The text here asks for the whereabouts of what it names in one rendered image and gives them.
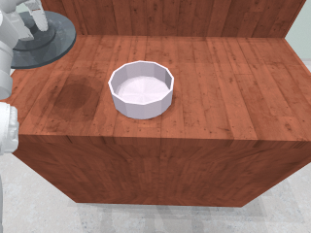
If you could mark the knob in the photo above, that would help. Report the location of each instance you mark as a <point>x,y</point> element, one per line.
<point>30,24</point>

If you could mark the left robot forearm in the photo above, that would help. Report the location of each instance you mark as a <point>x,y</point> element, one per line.
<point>8,40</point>

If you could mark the left robot upper arm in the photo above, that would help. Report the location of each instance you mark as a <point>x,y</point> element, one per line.
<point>8,140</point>

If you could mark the lid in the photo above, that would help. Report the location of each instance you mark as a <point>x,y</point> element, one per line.
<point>47,46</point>

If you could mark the table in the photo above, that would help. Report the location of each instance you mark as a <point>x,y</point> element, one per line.
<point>239,120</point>

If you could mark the pot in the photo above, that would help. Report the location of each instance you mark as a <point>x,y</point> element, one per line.
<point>141,89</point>

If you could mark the left robot hand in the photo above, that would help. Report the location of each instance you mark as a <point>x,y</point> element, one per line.
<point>38,15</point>

